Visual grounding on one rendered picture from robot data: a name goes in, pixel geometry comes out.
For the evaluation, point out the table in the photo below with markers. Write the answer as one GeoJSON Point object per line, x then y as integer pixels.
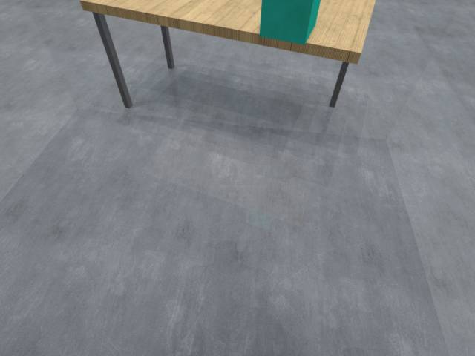
{"type": "Point", "coordinates": [339, 31]}

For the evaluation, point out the carton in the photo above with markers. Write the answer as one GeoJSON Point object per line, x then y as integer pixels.
{"type": "Point", "coordinates": [288, 20]}

